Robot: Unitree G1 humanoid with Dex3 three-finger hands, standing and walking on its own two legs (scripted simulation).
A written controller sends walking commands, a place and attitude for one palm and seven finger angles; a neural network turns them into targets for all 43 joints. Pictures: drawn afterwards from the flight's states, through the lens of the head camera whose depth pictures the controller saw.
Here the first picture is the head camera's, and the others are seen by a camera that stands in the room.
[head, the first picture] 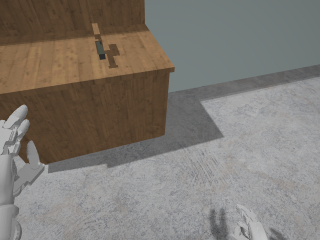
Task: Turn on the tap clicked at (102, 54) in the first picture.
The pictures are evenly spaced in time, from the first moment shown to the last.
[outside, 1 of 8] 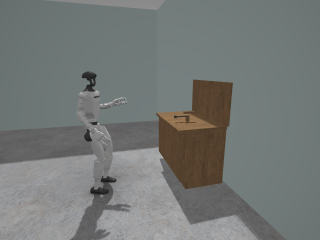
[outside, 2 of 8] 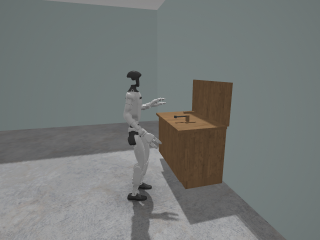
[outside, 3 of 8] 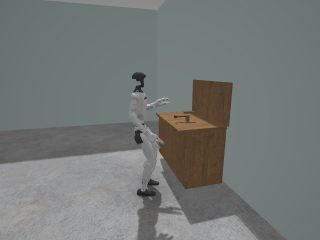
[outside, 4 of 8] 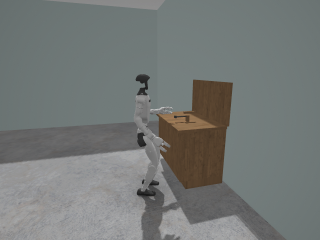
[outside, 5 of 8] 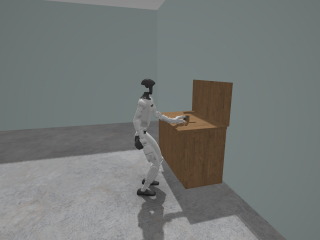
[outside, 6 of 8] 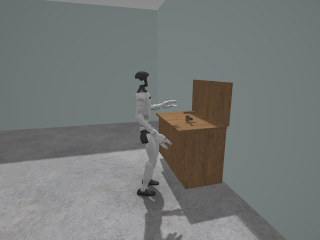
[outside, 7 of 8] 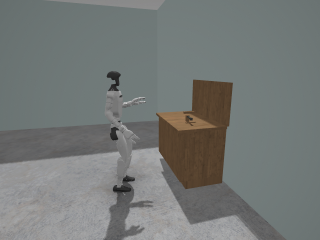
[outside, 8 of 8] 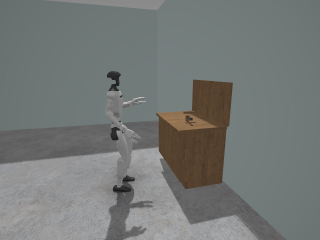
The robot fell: no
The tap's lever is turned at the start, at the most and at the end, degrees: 0 82 82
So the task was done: yes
